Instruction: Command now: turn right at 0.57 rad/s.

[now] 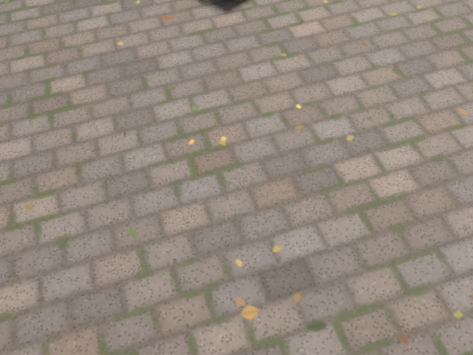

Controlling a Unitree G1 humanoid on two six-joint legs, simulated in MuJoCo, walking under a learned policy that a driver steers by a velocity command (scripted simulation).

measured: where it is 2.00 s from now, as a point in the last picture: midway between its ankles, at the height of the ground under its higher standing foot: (273, 307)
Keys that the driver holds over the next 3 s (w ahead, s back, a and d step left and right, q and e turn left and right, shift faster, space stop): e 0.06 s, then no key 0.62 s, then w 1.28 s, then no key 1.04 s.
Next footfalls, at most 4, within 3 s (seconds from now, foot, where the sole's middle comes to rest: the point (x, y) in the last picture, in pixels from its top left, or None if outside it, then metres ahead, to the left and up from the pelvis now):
0.08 left None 0.06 0.14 -0.78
0.42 right None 0.01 -0.12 -0.78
1.44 right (315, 352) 0.45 -0.14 -0.78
1.96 left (239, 247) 0.77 0.07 -0.78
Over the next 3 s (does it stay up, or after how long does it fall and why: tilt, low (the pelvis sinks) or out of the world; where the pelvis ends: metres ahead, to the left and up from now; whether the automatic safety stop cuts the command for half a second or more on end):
stays up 0.77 -0.05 -0.01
